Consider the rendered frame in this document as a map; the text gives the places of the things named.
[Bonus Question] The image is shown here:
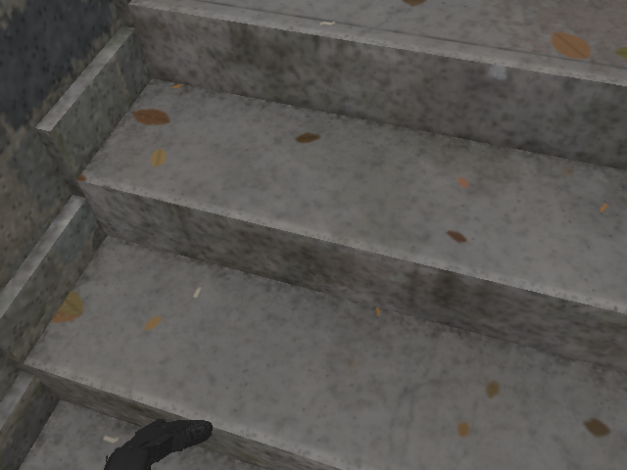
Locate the robot left hand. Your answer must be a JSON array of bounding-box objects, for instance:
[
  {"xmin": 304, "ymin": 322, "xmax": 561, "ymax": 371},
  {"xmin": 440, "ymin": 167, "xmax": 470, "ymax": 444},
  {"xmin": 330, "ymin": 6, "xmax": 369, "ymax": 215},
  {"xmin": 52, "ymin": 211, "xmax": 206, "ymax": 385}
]
[{"xmin": 104, "ymin": 419, "xmax": 213, "ymax": 470}]

